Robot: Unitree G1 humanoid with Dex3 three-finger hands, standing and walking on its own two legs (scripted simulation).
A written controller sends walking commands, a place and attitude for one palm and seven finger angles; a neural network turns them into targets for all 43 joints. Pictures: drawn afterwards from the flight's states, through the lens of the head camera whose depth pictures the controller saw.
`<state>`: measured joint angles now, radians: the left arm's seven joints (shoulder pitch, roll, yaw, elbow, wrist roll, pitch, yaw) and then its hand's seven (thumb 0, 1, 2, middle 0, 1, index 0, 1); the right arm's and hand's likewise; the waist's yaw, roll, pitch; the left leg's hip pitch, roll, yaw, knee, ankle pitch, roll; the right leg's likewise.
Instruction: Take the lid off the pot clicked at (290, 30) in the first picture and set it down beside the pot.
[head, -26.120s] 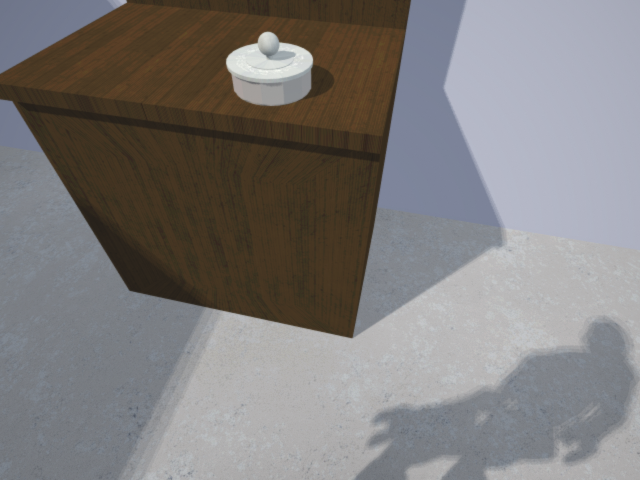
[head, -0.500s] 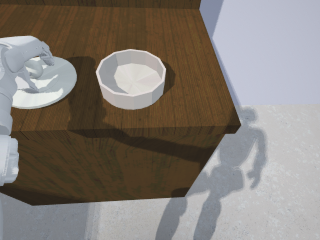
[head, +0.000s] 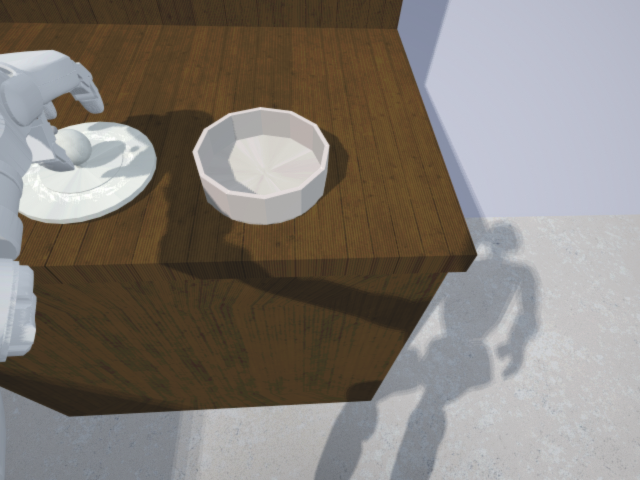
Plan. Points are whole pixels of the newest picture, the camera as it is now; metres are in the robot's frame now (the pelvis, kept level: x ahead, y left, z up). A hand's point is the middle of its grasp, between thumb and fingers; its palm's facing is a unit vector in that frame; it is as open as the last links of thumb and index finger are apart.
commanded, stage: raise the empty hand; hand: left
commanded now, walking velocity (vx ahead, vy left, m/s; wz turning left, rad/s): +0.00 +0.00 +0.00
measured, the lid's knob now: (71, 147) +0.50 +0.30 +0.13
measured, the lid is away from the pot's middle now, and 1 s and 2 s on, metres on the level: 0.24 0.24 0.24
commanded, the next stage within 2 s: draw the hand back to the body in 0.94 s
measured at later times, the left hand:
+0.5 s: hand (19, 89) +0.47 +0.29 +0.23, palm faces -0.26 -0.07 -0.96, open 11.0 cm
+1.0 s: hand (0, 41) +0.48 +0.29 +0.27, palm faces -0.21 -0.08 -0.98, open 11.0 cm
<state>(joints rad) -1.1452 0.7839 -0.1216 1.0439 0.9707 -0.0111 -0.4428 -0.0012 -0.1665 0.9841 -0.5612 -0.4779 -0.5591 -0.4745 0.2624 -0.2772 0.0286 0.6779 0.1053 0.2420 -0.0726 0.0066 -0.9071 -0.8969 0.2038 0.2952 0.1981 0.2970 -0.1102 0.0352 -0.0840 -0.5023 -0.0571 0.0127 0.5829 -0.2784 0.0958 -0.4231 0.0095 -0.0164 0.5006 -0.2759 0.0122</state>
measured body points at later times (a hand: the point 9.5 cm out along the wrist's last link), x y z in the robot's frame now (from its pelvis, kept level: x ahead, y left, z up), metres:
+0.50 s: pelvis +0.00 -0.01 +0.00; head +0.05 +0.00 +0.45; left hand +0.48 +0.29 +0.29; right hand +0.07 -0.28 -0.12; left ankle +0.00 +0.05 -0.73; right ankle -0.03 -0.14 -0.73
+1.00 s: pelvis +0.00 -0.01 +0.01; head +0.06 -0.01 +0.45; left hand +0.49 +0.29 +0.33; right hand +0.06 -0.29 -0.12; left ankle +0.00 +0.05 -0.73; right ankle -0.03 -0.14 -0.73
